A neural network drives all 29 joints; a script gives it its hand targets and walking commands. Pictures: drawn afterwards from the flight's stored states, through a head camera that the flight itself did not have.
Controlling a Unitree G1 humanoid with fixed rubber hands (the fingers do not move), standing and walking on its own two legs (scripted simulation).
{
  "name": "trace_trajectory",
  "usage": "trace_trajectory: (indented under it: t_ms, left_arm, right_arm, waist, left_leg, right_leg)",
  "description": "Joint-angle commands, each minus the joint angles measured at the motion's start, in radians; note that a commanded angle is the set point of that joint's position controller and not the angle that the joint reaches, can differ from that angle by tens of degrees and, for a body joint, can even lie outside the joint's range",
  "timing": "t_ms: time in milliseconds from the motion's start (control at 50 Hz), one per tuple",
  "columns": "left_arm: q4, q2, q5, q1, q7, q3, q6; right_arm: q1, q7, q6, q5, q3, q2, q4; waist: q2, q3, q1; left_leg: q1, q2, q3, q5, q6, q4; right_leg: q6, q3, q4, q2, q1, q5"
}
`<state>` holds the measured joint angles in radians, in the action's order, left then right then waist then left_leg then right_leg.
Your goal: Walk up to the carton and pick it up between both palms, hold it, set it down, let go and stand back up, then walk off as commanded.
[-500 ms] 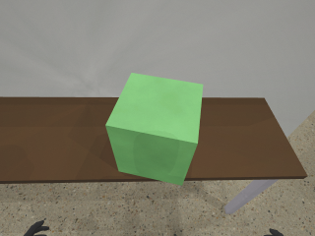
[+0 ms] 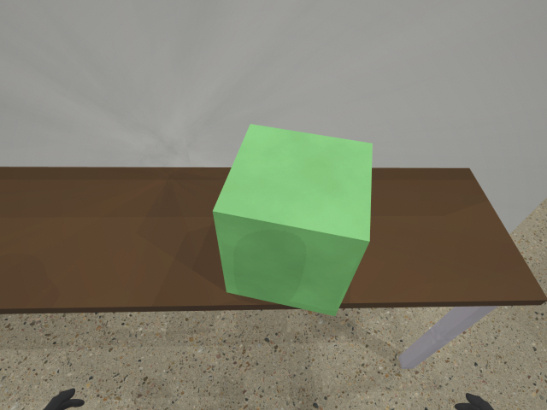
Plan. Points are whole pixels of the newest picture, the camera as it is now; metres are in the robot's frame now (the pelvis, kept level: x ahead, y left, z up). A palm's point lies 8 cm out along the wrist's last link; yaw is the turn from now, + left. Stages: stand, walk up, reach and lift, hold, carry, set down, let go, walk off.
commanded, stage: walk up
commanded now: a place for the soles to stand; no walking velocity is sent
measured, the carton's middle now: (294, 223) +0.42 -0.04 +0.00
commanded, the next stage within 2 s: reach and lift in 0.62 s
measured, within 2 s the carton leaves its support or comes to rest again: neither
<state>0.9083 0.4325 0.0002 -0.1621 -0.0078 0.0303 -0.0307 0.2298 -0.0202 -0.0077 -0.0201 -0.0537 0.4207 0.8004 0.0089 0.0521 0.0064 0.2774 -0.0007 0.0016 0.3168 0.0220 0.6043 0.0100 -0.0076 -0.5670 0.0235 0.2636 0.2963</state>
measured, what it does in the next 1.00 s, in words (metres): stands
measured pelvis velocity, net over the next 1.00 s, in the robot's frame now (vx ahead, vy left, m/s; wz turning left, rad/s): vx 0.00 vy -0.02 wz -0.01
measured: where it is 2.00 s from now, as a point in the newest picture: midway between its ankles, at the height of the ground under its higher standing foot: outside the picture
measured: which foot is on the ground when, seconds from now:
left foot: down 0.00-1.00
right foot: down 0.00-1.00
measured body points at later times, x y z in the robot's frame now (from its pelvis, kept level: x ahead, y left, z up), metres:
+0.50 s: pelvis +0.01 -0.01 +0.00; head +0.02 -0.01 +0.45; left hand +0.12 +0.32 -0.09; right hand +0.11 -0.33 -0.10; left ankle +0.01 +0.11 -0.73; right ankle +0.01 -0.15 -0.73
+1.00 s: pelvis +0.00 -0.02 +0.00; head +0.02 -0.02 +0.45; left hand +0.20 +0.27 -0.07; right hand +0.16 -0.35 -0.06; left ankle +0.00 +0.11 -0.73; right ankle +0.01 -0.15 -0.73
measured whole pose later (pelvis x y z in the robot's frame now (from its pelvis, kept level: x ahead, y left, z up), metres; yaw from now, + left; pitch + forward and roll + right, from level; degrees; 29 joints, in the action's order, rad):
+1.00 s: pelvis +0.00 -0.02 +0.00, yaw +0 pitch -3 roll +0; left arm 0.50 0.35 0.00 -0.05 0.02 0.11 0.33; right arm 0.10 -0.02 -0.25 -0.05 -0.11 0.41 0.87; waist -0.02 0.12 0.01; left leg 0.20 -0.02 0.00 0.30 -0.02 0.56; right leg 0.01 -0.01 -0.57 0.01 0.22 0.30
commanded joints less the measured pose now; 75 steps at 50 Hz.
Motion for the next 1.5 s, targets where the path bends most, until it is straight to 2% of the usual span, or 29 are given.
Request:
trace_trajectory:
  t_ms: [0,20,60,160,380,420,580,600,620,640,660,680,720,760,800,840,880,960,1040,1100,1180,1220,1320,1480]
  left_arm:
    - [-0.029,0.157,0.014,-0.003,0.008,0.018,-0.029]
    - [-0.031,0.167,0.013,0.001,0.008,0.019,-0.032]
    - [-0.034,0.174,0.012,0.028,0.007,0.02,-0.033]
    - [-0.034,0.164,0.01,0.036,0.005,0.017,-0.028]
    - [-0.033,0.163,0.01,0.055,0.006,0.017,-0.023]
    - [-0.032,0.16,0.009,0.054,0.007,0.015,-0.022]
    - [-0.033,0.159,0.01,0.058,0.007,0.017,-0.02]
    - [-0.032,0.159,0.01,0.057,0.007,0.017,-0.02]
    - [-0.252,0.112,0.028,0.336,-0.03,0.051,0.182]
    - [-0.311,0.1,0.025,0.29,-0.045,0.037,0.275]
    - [-0.341,0.088,0.03,0.279,-0.047,0.043,0.317]
    - [-0.369,0.082,0.038,0.265,-0.043,0.046,0.348]
    - [-0.465,0.085,0.043,0.237,-0.029,0.06,0.387]
    - [-0.493,0.093,0.056,0.203,-0.017,0.085,0.403]
    - [-0.494,0.086,0.074,0.131,-0.001,0.117,0.394]
    - [-0.48,0.099,0.093,0.088,0.015,0.152,0.371]
    - [-0.463,0.116,0.102,0.076,0.026,0.179,0.355]
    - [-0.464,0.127,0.089,0.092,0.035,0.194,0.331]
    - [-0.505,0.109,0.062,0.129,0.037,0.156,0.3]
    - [-0.548,0.091,0.026,0.15,0.026,0.111,0.27]
    - [-0.622,0.047,-0.024,0.112,0.011,0.05,0.236]
    - [-0.622,0.028,-0.035,0.083,0.008,0.034,0.225]
    - [-0.614,-0.003,-0.033,0.029,0.01,0.018,0.211]
    - [-0.671,0.005,-0.101,0.005,0.036,0.023,0.126]
  right_arm:
    - [-0.085,0.01,-0.037,0.014,-0.022,0.179,-0.004]
    - [-0.078,0.011,-0.037,0.017,-0.02,0.173,-0.005]
    - [-0.061,0.012,-0.039,0.017,-0.022,0.167,0.0]
    - [-0.059,0.012,-0.038,0.016,-0.025,0.177,0.004]
    - [-0.057,0.014,-0.039,0.014,-0.022,0.177,0.012]
    - [-0.058,0.015,-0.04,0.014,-0.021,0.175,0.013]
    - [-0.06,0.014,-0.04,0.014,-0.021,0.17,0.014]
    - [-0.062,0.015,-0.04,0.013,-0.022,0.175,0.013]
    - [-0.347,-0.018,-0.204,-0.121,-0.143,0.036,0.205]
    - [-0.286,-0.048,-0.22,-0.122,-0.174,0.097,0.225]
    - [-0.268,-0.061,-0.216,-0.121,-0.186,0.119,0.219]
    - [-0.253,-0.064,-0.221,-0.116,-0.194,0.129,0.213]
    - [-0.237,-0.06,-0.243,-0.097,-0.199,0.129,0.145]
    - [-0.191,-0.047,-0.258,-0.063,-0.173,0.123,0.08]
    - [-0.136,-0.028,-0.272,-0.027,-0.13,0.108,0.002]
    - [-0.107,-0.004,-0.288,0.005,-0.095,0.087,-0.054]
    - [-0.093,0.015,-0.297,0.02,-0.062,0.054,-0.089]
    - [-0.051,0.034,-0.275,0.033,-0.011,-0.027,-0.099]
    - [-0.034,0.042,-0.255,0.043,0.001,-0.086,-0.091]
    - [-0.041,0.041,-0.253,0.038,-0.029,-0.106,-0.108]
    - [-0.04,0.038,-0.268,0.04,-0.089,-0.101,-0.165]
    - [-0.044,0.039,-0.281,0.046,-0.104,-0.096,-0.197]
    - [-0.03,0.046,-0.295,0.059,-0.118,-0.098,-0.254]
    - [0.038,0.071,-0.295,0.086,-0.062,-0.202,-0.343]
  waist:
    - [0.024,-0.066,-0.022]
    - [0.004,-0.082,-0.015]
    - [-0.011,-0.1,0.0]
    - [-0.018,-0.111,-0.001]
    - [-0.014,-0.113,-0.002]
    - [0.003,-0.115,-0.002]
    - [-0.016,-0.107,-0.003]
    - [-0.005,-0.107,-0.003]
    - [0.003,0.075,-0.008]
    - [0.037,0.092,0.022]
    - [0.041,0.084,0.03]
    - [0.02,0.064,0.033]
    - [-0.04,-0.036,0.025]
    - [-0.083,-0.123,0.015]
    - [-0.143,-0.176,-0.019]
    - [-0.195,-0.185,-0.046]
    - [-0.213,-0.174,-0.064]
    - [-0.179,-0.125,-0.049]
    - [-0.089,-0.063,-0.015]
    - [-0.041,-0.053,0.003]
    - [0.04,-0.086,0.018]
    - [0.064,-0.093,0.02]
    - [0.09,-0.042,0.003]
    - [0.031,-0.039,-0.01]
  left_leg:
    - [0.02,-0.137,-0.168,-0.089,0.061,-0.206]
    - [-0.005,-0.113,-0.14,-0.112,0.044,-0.185]
    - [-0.056,-0.096,-0.119,-0.15,0.036,-0.169]
    - [-0.073,-0.111,-0.13,-0.186,0.051,-0.167]
    - [-0.069,-0.114,-0.134,-0.206,0.048,-0.183]
    - [-0.072,-0.114,-0.133,-0.213,0.046,-0.186]
    - [-0.077,-0.114,-0.133,-0.209,0.048,-0.191]
    - [-0.074,-0.113,-0.128,-0.211,0.046,-0.189]
    - [0.08,-0.016,0.044,0.01,-0.079,-0.102]
    - [0.062,-0.05,0.026,0.086,-0.067,-0.114]
    - [0.094,-0.066,0.037,0.129,-0.056,-0.109]
    - [0.087,-0.064,0.05,0.107,-0.053,-0.089]
    - [-0.051,-0.049,0.072,-0.013,-0.045,-0.059]
    - [-0.158,-0.034,0.059,-0.144,-0.039,-0.038]
    - [-0.195,-0.016,0.051,-0.258,-0.039,-0.04]
    - [-0.147,0.008,0.049,-0.288,-0.037,-0.059]
    - [-0.091,0.03,0.054,-0.262,-0.03,-0.085]
    - [-0.081,0.045,0.068,-0.171,-0.023,-0.153]
    - [-0.132,0.033,0.079,-0.152,-0.033,-0.2]
    - [-0.192,0.017,0.082,-0.164,-0.043,-0.222]
    - [-0.223,-0.01,0.076,-0.18,-0.063,-0.252]
    - [-0.202,-0.024,0.068,-0.185,-0.068,-0.275]
    - [-0.111,-0.053,0.057,-0.166,-0.059,-0.334]
    - [-0.222,-0.012,0.079,-0.271,-0.069,-0.307]
  right_leg:
    - [-0.061,-0.072,0.102,0.056,-0.124,-0.088]
    - [-0.068,-0.09,0.106,0.073,-0.124,-0.142]
    - [-0.073,-0.1,0.089,0.09,-0.095,-0.208]
    - [-0.068,-0.084,0.086,0.077,-0.089,-0.19]
    - [-0.065,-0.075,0.08,0.076,-0.104,-0.206]
    - [-0.064,-0.075,0.081,0.076,-0.107,-0.208]
    - [-0.065,-0.077,0.091,0.076,-0.104,-0.203]
    - [-0.064,-0.076,0.091,0.077,-0.105,-0.212]
    - [-0.054,0.074,0.044,-0.04,0.099,0.062]
    - [-0.062,0.086,-0.002,-0.048,0.082,0.097]
    - [-0.062,0.102,-0.036,-0.055,0.05,0.09]
    - [-0.062,0.102,-0.036,-0.046,0.042,0.07]
    - [-0.062,0.107,0.01,-0.045,0.051,-0.023]
    - [-0.05,0.1,0.025,-0.049,0.025,-0.196]
    - [-0.031,0.08,0.034,-0.046,-0.07,-0.402]
    - [-0.013,0.041,0.039,-0.041,-0.188,-0.551]
    - [0.002,0.003,0.054,-0.022,-0.268,-0.627]
    - [0.014,-0.03,0.115,-0.004,-0.278,-0.53]
    - [0.004,-0.002,0.172,-0.014,-0.206,-0.332]
    - [-0.019,0.029,0.208,-0.034,-0.141,-0.178]
    - [-0.048,0.053,0.214,-0.054,-0.166,-0.149]
    - [-0.047,0.067,0.206,-0.069,-0.209,-0.17]
    - [-0.035,0.079,0.199,-0.092,-0.308,-0.183]
    - [-0.04,0.035,0.275,-0.052,-0.242,-0.165]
